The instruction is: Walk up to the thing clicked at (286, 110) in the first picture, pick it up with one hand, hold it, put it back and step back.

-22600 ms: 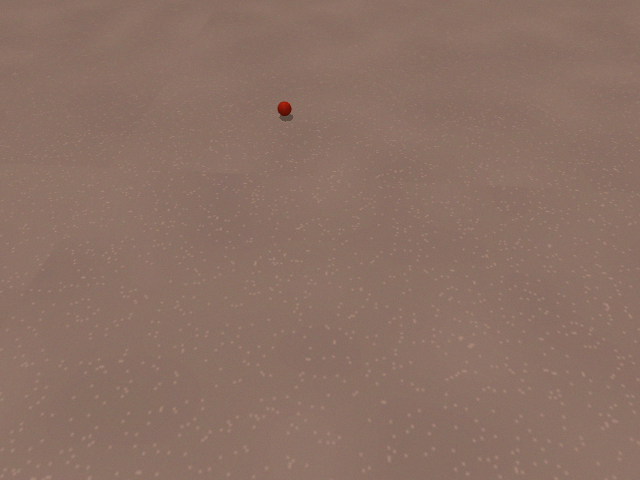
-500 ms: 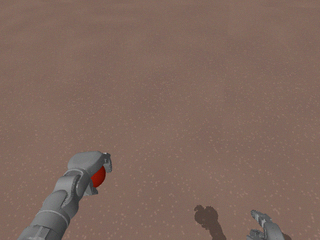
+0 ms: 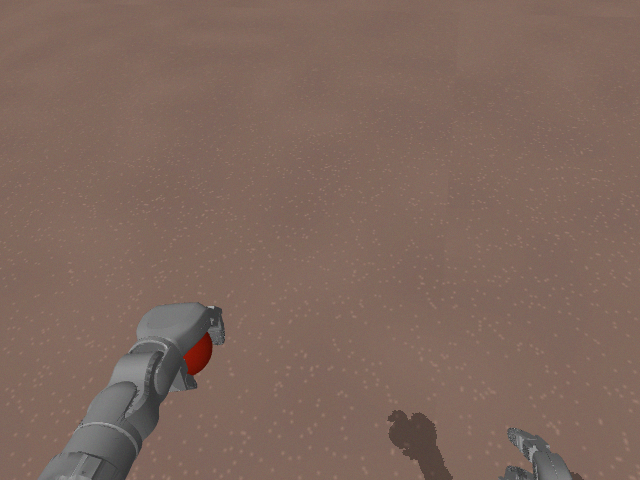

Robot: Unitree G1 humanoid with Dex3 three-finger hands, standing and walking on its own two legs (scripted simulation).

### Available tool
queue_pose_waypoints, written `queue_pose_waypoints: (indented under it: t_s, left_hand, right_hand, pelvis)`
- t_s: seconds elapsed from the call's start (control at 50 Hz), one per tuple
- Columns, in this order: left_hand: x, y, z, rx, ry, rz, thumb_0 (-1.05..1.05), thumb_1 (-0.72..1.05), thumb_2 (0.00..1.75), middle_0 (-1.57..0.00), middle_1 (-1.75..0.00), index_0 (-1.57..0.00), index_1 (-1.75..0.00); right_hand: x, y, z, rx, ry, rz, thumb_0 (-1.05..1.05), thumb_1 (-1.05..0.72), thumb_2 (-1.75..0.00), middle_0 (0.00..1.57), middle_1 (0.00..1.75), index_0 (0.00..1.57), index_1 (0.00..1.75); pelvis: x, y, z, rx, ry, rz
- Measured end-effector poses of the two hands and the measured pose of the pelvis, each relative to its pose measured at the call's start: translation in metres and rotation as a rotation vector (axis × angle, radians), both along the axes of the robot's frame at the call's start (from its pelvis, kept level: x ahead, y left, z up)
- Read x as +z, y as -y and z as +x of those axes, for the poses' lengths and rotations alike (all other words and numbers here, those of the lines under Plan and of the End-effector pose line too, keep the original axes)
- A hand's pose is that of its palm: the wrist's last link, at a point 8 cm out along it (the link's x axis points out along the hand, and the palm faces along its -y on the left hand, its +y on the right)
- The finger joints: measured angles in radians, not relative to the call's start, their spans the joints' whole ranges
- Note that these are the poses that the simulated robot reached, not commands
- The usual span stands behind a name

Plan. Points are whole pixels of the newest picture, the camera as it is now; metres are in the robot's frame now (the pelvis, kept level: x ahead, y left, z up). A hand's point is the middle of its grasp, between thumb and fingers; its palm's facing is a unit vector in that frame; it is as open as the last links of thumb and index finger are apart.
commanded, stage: crouch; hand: left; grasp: from above
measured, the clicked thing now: (184, 349) +0.31 +0.23 -0.05
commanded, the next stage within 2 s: lower in 2.00 s
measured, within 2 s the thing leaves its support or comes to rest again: neither
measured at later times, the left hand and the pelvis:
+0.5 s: hand (202, 382) +0.31 +0.24 -0.19, palm faces -0.41 +0.05 -0.91, open 8.9 cm; pelvis -0.04 +0.00 -0.09, yaw +1 degrees
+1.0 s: hand (228, 407) +0.35 +0.26 -0.43, palm faces -0.47 -0.01 -0.88, open 8.8 cm; pelvis -0.08 +0.01 -0.29, yaw -1 degrees
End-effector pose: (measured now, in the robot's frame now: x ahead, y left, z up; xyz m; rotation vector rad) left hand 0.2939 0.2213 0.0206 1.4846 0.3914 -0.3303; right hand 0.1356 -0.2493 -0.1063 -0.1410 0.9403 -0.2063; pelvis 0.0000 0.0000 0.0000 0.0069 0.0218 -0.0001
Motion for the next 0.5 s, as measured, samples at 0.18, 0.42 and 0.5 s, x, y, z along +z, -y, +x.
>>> queue_pose_waypoints:
  t_s: [0.18, 0.42, 0.5]
  left_hand:
    - [-0.015, -0.004, -0.001, 0.027, -0.007, 0.014, 0.04, 0.05, 0.67, -0.44, -0.87, -0.68, -0.87]
    - [-0.114, -0.014, 0.007, -0.03, -0.001, 0.071, 0.04, 0.04, 0.67, -0.45, -0.87, -0.69, -0.88]
    - [-0.153, -0.02, 0.023, -0.042, 0.041, 0.106, 0.04, 0.05, 0.67, -0.44, -0.88, -0.69, -0.88]
  right_hand:
    - [0.0, 0.003, -0.006, -0.002, -0.015, -0.001, 0.01, -0.9, -0.9, 0.2, 0.3, 0.2, 0.3]
    - [-0.05, 0.024, -0.048, 0.029, -0.144, -0.099, 0.01, -0.9, -0.9, 0.2, 0.3, 0.21, 0.3]
    - [-0.088, 0.032, -0.074, 0.007, -0.202, -0.129, 0.01, -0.9, -0.9, 0.2, 0.3, 0.21, 0.3]
  pelvis:
    - [-0.002, 0.001, -0.003, 0.007, -0.011, 0.0]
    - [-0.056, 0.002, -0.029, 0.028, -0.225, -0.017]
    - [-0.094, -0.002, -0.04, 0.028, -0.312, -0.03]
